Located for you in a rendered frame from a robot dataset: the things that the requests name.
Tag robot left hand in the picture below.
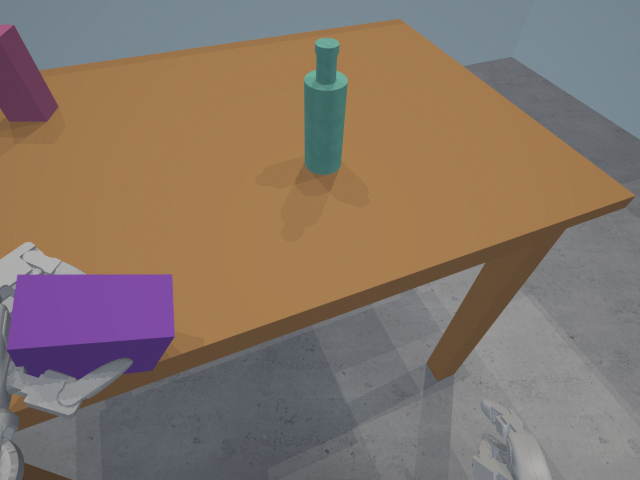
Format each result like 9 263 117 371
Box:
0 242 133 419

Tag robot left forearm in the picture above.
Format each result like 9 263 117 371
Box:
0 408 25 480

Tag sponge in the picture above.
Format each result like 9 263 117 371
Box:
7 274 175 380

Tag robot right hand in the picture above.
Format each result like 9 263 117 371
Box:
473 399 552 480

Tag table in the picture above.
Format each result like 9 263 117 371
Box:
0 19 636 480

